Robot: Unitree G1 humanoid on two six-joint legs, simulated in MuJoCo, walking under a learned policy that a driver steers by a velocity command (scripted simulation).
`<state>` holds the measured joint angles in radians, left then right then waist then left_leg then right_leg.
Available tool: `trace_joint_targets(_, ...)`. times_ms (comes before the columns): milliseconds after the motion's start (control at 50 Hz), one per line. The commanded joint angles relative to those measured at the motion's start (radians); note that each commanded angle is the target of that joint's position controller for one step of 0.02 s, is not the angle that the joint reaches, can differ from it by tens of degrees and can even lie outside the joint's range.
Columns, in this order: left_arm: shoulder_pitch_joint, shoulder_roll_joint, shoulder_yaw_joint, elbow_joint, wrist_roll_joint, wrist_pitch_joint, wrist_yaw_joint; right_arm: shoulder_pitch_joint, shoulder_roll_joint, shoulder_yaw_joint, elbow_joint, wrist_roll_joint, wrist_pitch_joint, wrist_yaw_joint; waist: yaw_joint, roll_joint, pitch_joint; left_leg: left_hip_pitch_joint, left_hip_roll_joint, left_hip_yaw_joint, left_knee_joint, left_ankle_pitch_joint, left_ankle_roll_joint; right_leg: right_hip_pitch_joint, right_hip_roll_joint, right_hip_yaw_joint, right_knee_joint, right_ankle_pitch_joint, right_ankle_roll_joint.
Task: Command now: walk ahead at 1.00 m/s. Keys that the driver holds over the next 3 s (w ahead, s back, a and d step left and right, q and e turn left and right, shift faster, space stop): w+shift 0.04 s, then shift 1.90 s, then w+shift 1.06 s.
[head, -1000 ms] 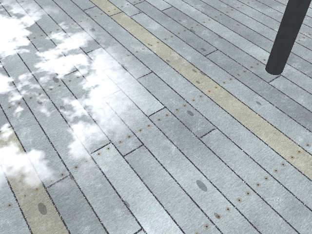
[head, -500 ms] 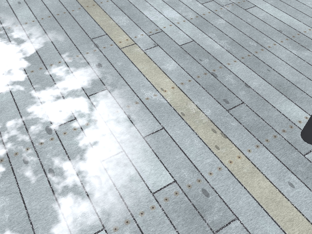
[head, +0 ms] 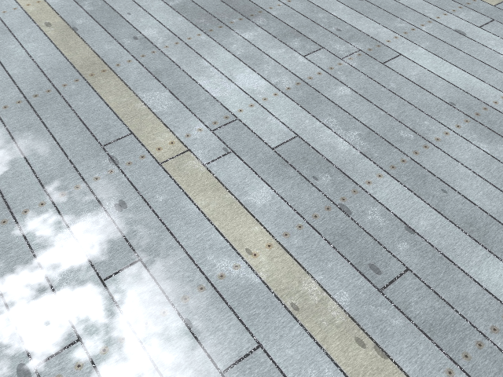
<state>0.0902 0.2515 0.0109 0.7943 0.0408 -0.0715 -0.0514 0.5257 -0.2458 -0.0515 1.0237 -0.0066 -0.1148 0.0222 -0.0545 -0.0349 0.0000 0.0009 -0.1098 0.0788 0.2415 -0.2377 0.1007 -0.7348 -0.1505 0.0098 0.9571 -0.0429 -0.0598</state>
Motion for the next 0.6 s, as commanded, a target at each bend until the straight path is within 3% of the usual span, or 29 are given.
trace_joint_targets(20,-0.125,0.014,-0.018,-0.089,-0.013,-0.013,-0.017,-0.054,-0.106,-0.01,-0.078,0.017,-0.038,0.002,0.029,0.059,0.162,-0.262,0.209,-0.109,-0.244,0.345,0.074,0.169,0.038,-0.102,-0.259,0.207,-0.004)
trace_joint_targets(60,-0.181,0.023,-0.022,-0.104,-0.017,-0.019,-0.014,-0.011,-0.119,-0.008,-0.054,0.02,-0.04,-0.006,0.012,0.047,0.187,-0.141,0.233,-0.081,-0.254,0.56,0.058,0.195,0.073,-0.125,-0.375,0.287,-0.026)
trace_joint_targets(80,-0.164,0.027,-0.019,-0.09,-0.018,-0.015,-0.007,-0.002,-0.119,-0.004,-0.048,0.017,-0.036,-0.008,0.005,0.042,0.124,-0.028,0.205,-0.051,-0.204,0.774,0.036,0.216,0.133,-0.165,-0.383,0.278,-0.036)
trace_joint_targets(100,-0.153,0.032,-0.022,-0.098,-0.005,-0.029,-0.002,0.021,-0.145,-0.003,-0.04,0.014,-0.033,-0.015,0.014,0.091,0.128,0.014,0.238,-0.054,-0.109,0.981,0.023,0.242,0.155,-0.163,-0.432,0.246,-0.052)
trace_joint_targets(120,-0.099,0.056,-0.015,-0.08,0.007,-0.038,0.007,0.033,-0.159,-0.005,-0.027,0.009,-0.025,-0.026,0.04,0.111,0.085,0.081,0.248,-0.057,-0.009,1.164,0.002,0.294,0.207,-0.179,-0.443,0.182,-0.064)
trace_joint_targets(140,0.042,0.082,-0.002,-0.036,0.015,-0.049,0.019,0.02,-0.171,-0.007,-0.02,-0.002,-0.012,-0.037,0.106,0.141,0.013,0.088,0.245,-0.059,0.154,1.169,-0.014,0.432,0.23,-0.145,-0.463,0.161,-0.076)
trace_joint_targets(160,0.236,0.11,0.012,0.034,0.01,-0.056,0.032,-0.034,-0.19,-0.012,-0.03,-0.003,0.001,-0.046,0.199,0.155,-0.084,0.061,0.227,-0.043,0.362,1.086,-0.024,0.622,0.213,-0.118,-0.516,0.243,-0.087)
trace_joint_targets(180,0.343,0.22,0.061,0.023,-0.069,-0.052,0.044,-0.096,-0.173,0.001,-0.057,0.001,0.023,-0.04,0.305,0.163,-0.275,-0.084,0.226,-0.099,0.661,0.909,-0.048,0.903,0.032,0.062,-0.433,0.452,-0.12)
trace_joint_targets(200,0.399,0.286,0.059,0.05,-0.032,-0.045,0.04,0.039,0.003,0.04,-0.05,-0.031,0.015,-0.02,0.19,-0.273,-0.449,-0.426,-0.011,-0.068,1.173,-0.282,-0.124,1.272,-0.239,0.36,-0.307,1.103,-0.27)
trace_joint_targets(220,0.42,0.205,0.045,0.075,-0.011,-0.049,0.019,0.161,-0.035,0.039,-0.008,0.03,-0.006,-0.004,0.195,-0.175,-0.664,-0.588,-0.032,-0.355,1.376,-0.385,-0.108,1.413,-0.31,0.617,-0.382,0.976,-0.398)
trace_joint_targets(240,0.307,0.174,0.049,0.039,-0.018,-0.039,0.02,0.026,-0.122,0.018,-0.045,0.06,-0.007,-0.007,0.184,-0.076,-0.529,-0.608,0.05,-0.327,1.335,-0.352,-0.107,1.252,-0.26,0.475,-0.436,0.849,-0.355)
trace_joint_targets(260,0.186,0.136,0.04,0.037,-0.04,-0.044,0.019,-0.096,-0.12,0.019,-0.094,0.052,-0.001,-0.014,0.137,0.028,-0.298,-0.642,0.104,-0.241,1.221,-0.296,-0.11,1.009,-0.201,0.345,-0.51,0.734,-0.3)
trace_joint_targets(280,0.118,0.079,0.017,0.032,-0.04,-0.053,0.021,-0.204,-0.132,0.006,-0.115,0.032,0.011,-0.03,0.105,0.119,-0.16,-0.606,0.136,-0.178,1.15,-0.248,-0.114,0.783,-0.151,0.276,-0.6,0.714,-0.256)
trace_joint_targets(300,0.099,0.089,0.018,0.046,-0.028,-0.06,0.022,-0.163,-0.089,0.009,-0.113,0.026,0.024,-0.034,0.054,0.067,-0.109,-0.546,0.159,-0.185,1.123,-0.224,-0.127,0.65,-0.154,0.241,-0.622,0.758,-0.284)
trace_joint_targets(320,0.092,0.073,0.014,0.056,-0.023,-0.06,0.016,-0.13,-0.062,0.013,-0.104,0.014,0.04,-0.033,0.03,0.051,-0.093,-0.474,0.178,-0.182,1.074,-0.21,-0.132,0.549,-0.13,0.199,-0.654,0.761,-0.275)
trace_joint_targets(360,0.069,0.065,0.01,0.077,-0.018,-0.06,0.015,-0.128,-0.014,0.018,-0.106,0.025,0.054,-0.039,-0.009,0.022,-0.069,-0.415,0.195,-0.163,0.893,-0.166,-0.129,0.432,-0.069,0.093,-0.693,0.714,-0.232)
trace_joint_targets(380,0.073,0.044,0.004,0.087,-0.009,-0.059,0.02,-0.203,-0.037,0.01,-0.127,0.021,0.063,-0.05,0.006,0.042,-0.082,-0.38,0.189,-0.136,0.83,-0.086,-0.118,0.4,-0.015,0.052,-0.714,0.746,-0.191)
trace_joint_targets(400,0.043,0.108,0.017,0.092,-0.01,-0.057,0.026,-0.186,0.0,0.025,-0.136,0.016,0.067,-0.051,-0.031,-0.049,-0.093,-0.363,0.2,-0.145,0.693,-0.046,-0.127,0.398,-0.043,0.019,-0.692,0.813,-0.215)
trace_joint_targets(420,0.036,0.123,0.026,0.088,-0.021,-0.05,0.032,-0.215,-0.002,0.033,-0.137,0.006,0.068,-0.05,-0.005,-0.059,-0.096,-0.336,0.193,-0.126,0.591,0.03,-0.136,0.399,-0.024,-0.007,-0.685,0.82,-0.207)
trace_joint_targets(460,0.106,0.143,0.034,0.12,-0.029,-0.027,0.043,-0.294,-0.046,0.02,-0.14,0.01,0.065,-0.048,0.033,-0.032,-0.137,-0.324,0.154,-0.103,0.499,0.152,-0.136,0.476,-0.002,-0.016,-0.674,0.663,-0.175)
trace_joint_targets(540,0.095,0.133,0.031,0.142,-0.038,-0.007,0.048,-0.386,-0.082,0.009,-0.158,0.004,0.075,-0.044,0.044,-0.042,-0.101,-0.283,0.158,-0.122,0.347,0.206,-0.105,0.474,-0.038,0.037,-0.643,0.349,-0.148)
trace_joint_targets(580,0.099,0.105,0.022,0.155,-0.05,-0.002,0.052,-0.384,-0.106,-0.003,-0.149,-0.012,0.075,-0.044,0.031,-0.028,-0.076,-0.206,0.153,-0.119,0.209,0.292,-0.069,0.448,0.012,0.046,-0.579,0.111,-0.091)
trace_joint_targets(600,0.148,0.082,0.016,0.166,-0.039,-0.004,0.054,-0.383,-0.148,-0.012,-0.151,-0.021,0.073,-0.049,0.054,0.036,-0.079,-0.148,0.228,-0.188,0.186,0.544,-0.043,0.423,0.064,0.028,-0.519,-0.025,-0.044)
